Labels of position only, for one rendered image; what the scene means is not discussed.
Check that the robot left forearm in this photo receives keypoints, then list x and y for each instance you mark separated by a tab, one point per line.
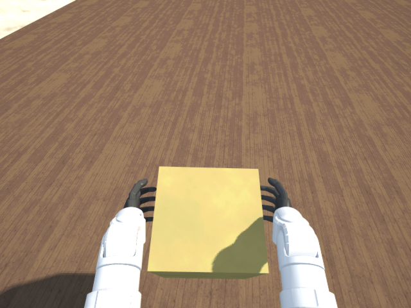
116	282

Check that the robot right hand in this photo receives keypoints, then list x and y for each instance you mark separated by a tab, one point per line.
280	200

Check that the robot left hand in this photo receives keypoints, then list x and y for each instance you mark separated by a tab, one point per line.
134	199

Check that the carton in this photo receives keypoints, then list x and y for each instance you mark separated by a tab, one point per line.
208	223

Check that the robot right forearm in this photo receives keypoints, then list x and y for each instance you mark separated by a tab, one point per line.
303	278

